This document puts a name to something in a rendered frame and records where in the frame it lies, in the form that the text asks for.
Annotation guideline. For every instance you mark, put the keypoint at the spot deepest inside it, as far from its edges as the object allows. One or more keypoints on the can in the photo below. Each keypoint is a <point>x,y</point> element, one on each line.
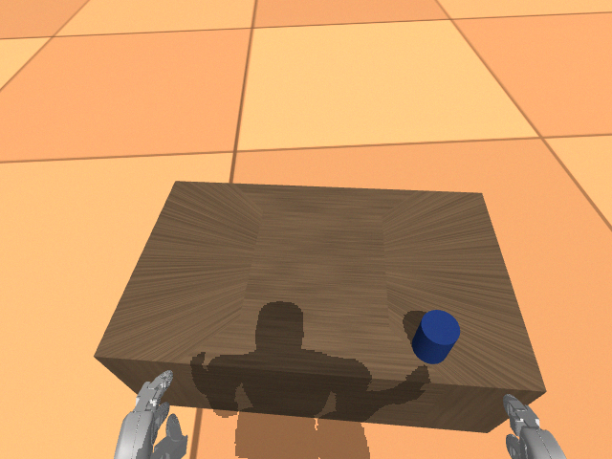
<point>437,333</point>

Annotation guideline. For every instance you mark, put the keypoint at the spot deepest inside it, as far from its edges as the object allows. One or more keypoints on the left robot hand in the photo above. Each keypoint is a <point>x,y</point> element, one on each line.
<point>140,427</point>

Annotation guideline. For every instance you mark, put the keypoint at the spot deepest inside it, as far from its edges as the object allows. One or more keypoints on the right robot hand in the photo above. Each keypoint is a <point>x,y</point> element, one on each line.
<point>533,442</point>

